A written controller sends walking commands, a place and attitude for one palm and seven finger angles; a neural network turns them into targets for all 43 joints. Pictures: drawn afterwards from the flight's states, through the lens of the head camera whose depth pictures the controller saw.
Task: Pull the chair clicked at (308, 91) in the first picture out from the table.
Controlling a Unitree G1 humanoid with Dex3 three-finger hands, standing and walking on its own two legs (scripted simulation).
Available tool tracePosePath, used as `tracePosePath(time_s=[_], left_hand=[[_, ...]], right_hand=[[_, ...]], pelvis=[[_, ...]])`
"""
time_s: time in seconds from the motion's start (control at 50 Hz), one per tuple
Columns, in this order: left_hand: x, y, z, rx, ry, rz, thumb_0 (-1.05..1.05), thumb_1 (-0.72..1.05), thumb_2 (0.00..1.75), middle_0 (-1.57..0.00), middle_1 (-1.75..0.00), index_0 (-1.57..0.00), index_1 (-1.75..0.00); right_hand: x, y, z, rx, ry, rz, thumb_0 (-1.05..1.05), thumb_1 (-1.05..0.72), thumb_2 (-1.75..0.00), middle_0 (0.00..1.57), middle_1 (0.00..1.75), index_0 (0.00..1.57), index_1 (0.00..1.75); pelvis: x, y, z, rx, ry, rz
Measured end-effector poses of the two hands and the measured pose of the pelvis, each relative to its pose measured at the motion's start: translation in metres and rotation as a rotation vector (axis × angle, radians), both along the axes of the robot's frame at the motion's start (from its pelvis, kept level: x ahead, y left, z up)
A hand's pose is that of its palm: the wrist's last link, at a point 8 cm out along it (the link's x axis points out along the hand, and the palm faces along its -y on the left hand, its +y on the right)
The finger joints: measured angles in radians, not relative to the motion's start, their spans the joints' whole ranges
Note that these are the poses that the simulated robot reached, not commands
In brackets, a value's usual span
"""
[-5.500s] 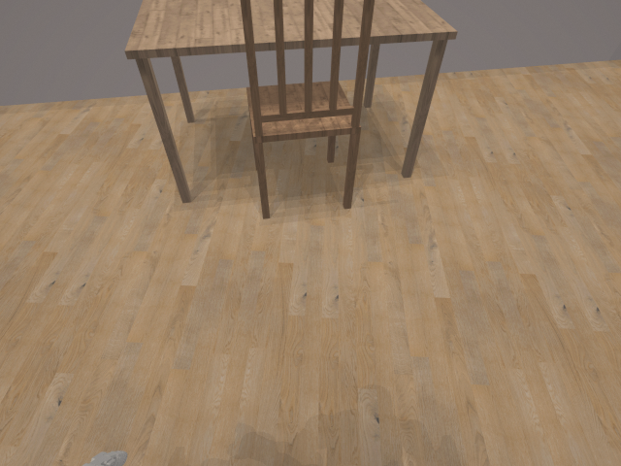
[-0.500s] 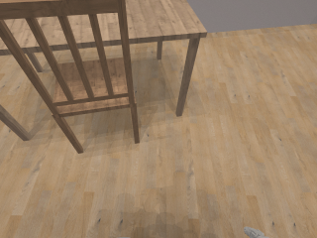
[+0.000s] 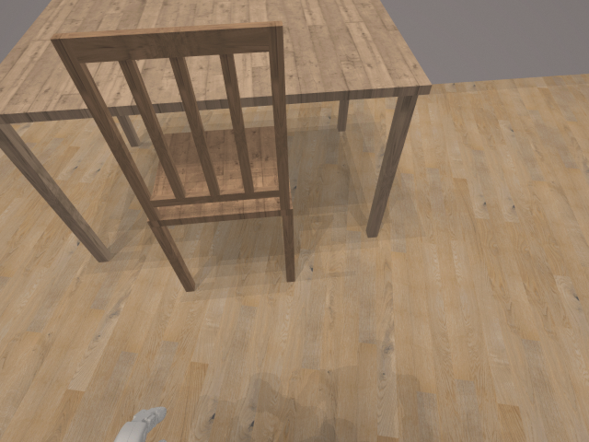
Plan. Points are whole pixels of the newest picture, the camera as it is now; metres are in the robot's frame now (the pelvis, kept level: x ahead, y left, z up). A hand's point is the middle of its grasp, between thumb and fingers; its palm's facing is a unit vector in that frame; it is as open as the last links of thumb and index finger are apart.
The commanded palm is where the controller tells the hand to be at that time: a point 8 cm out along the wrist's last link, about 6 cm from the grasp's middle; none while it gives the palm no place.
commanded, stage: take the last steps up to it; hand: left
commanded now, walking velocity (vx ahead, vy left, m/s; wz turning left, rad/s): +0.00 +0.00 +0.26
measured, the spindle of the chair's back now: (199, 136) +0.74 +0.24 -0.05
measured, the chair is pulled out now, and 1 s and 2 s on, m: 0.00 0.00 0.00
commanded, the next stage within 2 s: come to a stop and stand still in 1.04 s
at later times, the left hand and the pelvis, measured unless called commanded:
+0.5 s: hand out of the picture -0.06 +0.20 -0.18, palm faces +0.18 -0.97 -0.19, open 7.4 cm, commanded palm none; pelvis +0.04 +0.03 +0.00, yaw +6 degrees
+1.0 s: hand (197, 344) +0.30 +0.19 -0.17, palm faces +0.06 -0.97 -0.23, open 7.4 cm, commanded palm none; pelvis +0.21 -0.01 -0.02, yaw +4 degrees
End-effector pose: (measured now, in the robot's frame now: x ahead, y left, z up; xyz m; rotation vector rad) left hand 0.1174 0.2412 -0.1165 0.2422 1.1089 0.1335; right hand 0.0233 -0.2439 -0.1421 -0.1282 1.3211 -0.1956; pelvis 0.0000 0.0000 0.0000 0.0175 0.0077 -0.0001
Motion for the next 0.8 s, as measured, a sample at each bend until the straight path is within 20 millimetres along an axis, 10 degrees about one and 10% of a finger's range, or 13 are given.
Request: tracePosePath(time_s=[0.26,0.5,0.62,0.8], left_hand=[[-0.073,-0.021,0.005,-0.017,0.073,0.134,0.0,0.9,0.9,-0.21,-0.3,-0.2,-0.3],[-0.186,0.009,-0.031,-0.111,0.427,0.293,0.0,0.91,0.9,-0.2,-0.3,-0.2,-0.3],[-0.14,0.02,-0.025,-0.136,0.418,0.256,0.01,0.91,0.9,-0.2,-0.3,-0.19,-0.3],[0.012,0.024,-0.024,-0.101,0.229,0.168,0.01,0.91,0.9,-0.2,-0.3,-0.19,-0.3]], right_hand=[[0.016,-0.015,-0.002,0.033,0.047,0.093,0.0,-0.9,-0.9,0.2,0.3,0.2,0.3],[0.103,0.041,0.013,-0.023,-0.109,0.209,0.0,-0.91,-0.9,0.2,0.3,0.2,0.3],[0.09,0.056,0.02,-0.029,-0.051,0.15,0.0,-0.92,-0.9,0.2,0.3,0.2,0.3],[0.058,0.059,0.007,0.023,0.173,0.045,0.0,-0.91,-0.9,0.2,0.3,0.2,0.3]], pelvis=[[0.003,-0.015,0.008,0.003,-0.015,0.096],[0.038,0.027,-0.003,-0.024,-0.017,0.104],[0.067,0.04,0.008,-0.024,-0.022,0.096],[0.127,0.032,0.004,0.001,-0.018,0.078]])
